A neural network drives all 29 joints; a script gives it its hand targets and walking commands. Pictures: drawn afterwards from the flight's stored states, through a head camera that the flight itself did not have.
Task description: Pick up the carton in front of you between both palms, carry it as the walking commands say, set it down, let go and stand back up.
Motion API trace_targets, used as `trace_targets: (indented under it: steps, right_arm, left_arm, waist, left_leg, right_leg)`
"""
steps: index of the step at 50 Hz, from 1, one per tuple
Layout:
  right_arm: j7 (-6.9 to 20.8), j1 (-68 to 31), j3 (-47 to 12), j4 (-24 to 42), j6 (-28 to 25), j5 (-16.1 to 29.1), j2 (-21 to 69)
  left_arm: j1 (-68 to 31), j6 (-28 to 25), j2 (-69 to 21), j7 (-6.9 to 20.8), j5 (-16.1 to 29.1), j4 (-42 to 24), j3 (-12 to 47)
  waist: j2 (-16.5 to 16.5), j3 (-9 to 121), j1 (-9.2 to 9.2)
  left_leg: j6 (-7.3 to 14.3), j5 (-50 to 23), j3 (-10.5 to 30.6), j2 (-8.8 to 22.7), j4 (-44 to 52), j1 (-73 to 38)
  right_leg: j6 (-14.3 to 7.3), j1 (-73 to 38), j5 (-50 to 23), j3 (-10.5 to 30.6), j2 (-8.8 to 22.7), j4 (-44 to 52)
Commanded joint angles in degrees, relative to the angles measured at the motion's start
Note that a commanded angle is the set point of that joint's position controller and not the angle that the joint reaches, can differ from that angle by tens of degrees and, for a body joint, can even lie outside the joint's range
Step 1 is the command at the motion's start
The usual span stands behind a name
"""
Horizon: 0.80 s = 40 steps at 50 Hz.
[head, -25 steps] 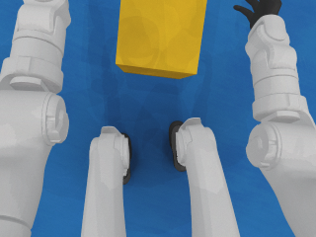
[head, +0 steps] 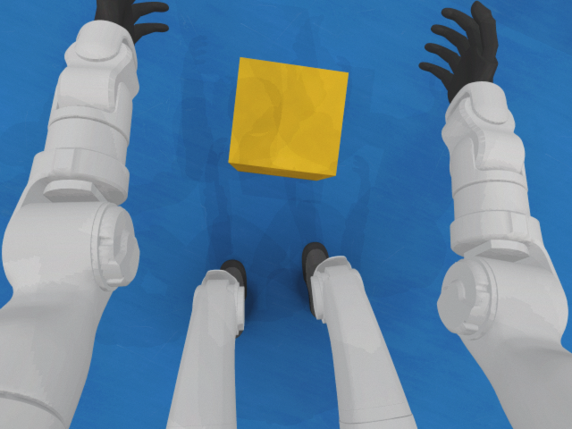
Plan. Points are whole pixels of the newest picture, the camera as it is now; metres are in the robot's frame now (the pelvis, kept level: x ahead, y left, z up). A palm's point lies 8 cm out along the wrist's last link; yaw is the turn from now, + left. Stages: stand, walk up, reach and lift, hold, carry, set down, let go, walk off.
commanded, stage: let go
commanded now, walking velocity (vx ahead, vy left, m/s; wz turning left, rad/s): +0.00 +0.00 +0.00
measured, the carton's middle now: (284, 129) +0.51 -0.05 -0.49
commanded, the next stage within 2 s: stand in 1.38 s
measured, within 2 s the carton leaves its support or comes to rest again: neither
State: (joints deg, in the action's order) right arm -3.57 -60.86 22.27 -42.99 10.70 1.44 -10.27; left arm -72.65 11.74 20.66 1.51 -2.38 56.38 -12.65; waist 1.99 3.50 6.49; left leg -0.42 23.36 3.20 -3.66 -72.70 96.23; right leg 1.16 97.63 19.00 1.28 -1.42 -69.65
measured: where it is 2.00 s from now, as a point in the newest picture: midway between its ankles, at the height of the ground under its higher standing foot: (275, 302)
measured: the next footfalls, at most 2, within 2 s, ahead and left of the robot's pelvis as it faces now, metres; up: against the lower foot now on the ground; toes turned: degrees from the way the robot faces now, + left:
none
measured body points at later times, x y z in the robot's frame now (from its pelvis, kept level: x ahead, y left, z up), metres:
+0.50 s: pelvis +0.06 -0.02 +0.11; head +0.26 -0.01 +0.51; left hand +0.42 +0.18 +0.00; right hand +0.37 -0.26 +0.01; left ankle +0.06 +0.11 -0.58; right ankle +0.09 -0.12 -0.58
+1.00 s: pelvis +0.10 +0.01 +0.16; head +0.12 +0.01 +0.61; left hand +0.28 +0.24 +0.08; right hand +0.26 -0.23 +0.08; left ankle +0.06 +0.11 -0.58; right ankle +0.09 -0.12 -0.58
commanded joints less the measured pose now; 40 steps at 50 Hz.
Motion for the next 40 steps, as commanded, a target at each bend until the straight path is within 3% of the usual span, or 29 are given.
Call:
trace_targets:
  steps: [1, 8, 13, 17, 24, 32, 40]
  right_arm:
    - [0.97, -8.33, 0.65, 5.85, -1.71, -1.87, -5.87]
    - [5.73, 8.04, -1.7, 10.24, -3.09, -6.99, -6.99]
    - [8.14, 18.75, -5.66, 14.87, -4.25, -7.01, -7.88]
    - [9.05, 27.59, -8.78, 15.63, -5.54, -4.95, -7.25]
    - [8.8, 44.18, -13.06, 15.72, -8.48, -1.6, -5.06]
    - [7.54, 60.53, -16.84, 21.0, -11.2, -0.28, -5.57]
    - [7.42, 70.18, -18.93, 23.72, -10.9, 0.61, -6.55]
  left_arm:
    - [-11.38, -1.57, 4.2, -0.03, -1.83, -5.93, -1.92]
    - [7.65, -2.17, -3.05, -4.12, -5.23, -15.47, -3.89]
    - [19.84, -3.76, -6.28, -5.64, -4.18, -25.36, -1.68]
    - [28.79, -5.57, -6.42, -4.9, -2.96, -28.16, -0.12]
    - [47.18, -9.15, -6.54, -3.18, -2.1, -25.97, 1.25]
    - [63.94, -12.21, -5.59, -1.71, -0.26, -28.17, 3.72]
    - [76.19, -12.53, -5.17, -0.51, 1.1, -32.25, 6.77]
  waist:
    - [4.57, 56.61, 1.16]
    - [2.79, 60.68, -0.08]
    - [0.07, 52.9, -0.16]
    - [-0.99, 45.18, -0.71]
    - [-2.2, 34.9, -2.34]
    - [-3.82, 24.04, -3.13]
    - [-0.64, 9.59, -4.77]
  left_leg:
    - [-1.66, -19.03, -2.92, -1.3, 9.92, -33.41]
    - [-2.39, -28.23, -2.57, -1.33, 17.29, -46.18]
    - [-2.13, -24.0, -2.73, -1.33, 23.46, -46.03]
    - [-1.78, -19.25, -3.1, -0.97, 27.75, -45.54]
    - [-0.8, -17.19, -3.29, -0.52, 33.18, -49.14]
    - [0.03, -18.26, -2.41, 0.11, 40.18, -63.03]
    - [-0.42, -20.72, -1.54, 1.54, 47.96, -79.41]
  right_leg:
    - [2.1, -36.28, -20.82, -5.35, -2.01, 6.67]
    - [0.75, -47.89, -27.28, -5.11, -1.96, 13.13]
    - [-0.25, -59.4, -28.24, -3.06, -1.47, 17.83]
    - [-0.38, -67.52, -27.84, -0.9, -0.6, 21.92]
    - [0.48, -78.31, -31.45, 1.66, 0.58, 27.3]
    - [0.93, -85.78, -31.53, 1.67, 0.54, 34.13]
    - [0.39, -88.49, -23.27, 0.17, -0.64, 42.62]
